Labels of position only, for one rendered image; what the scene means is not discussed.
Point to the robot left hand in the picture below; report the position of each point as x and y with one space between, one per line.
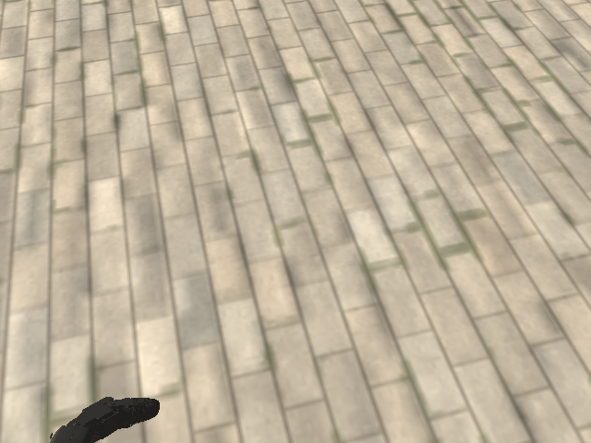
105 416

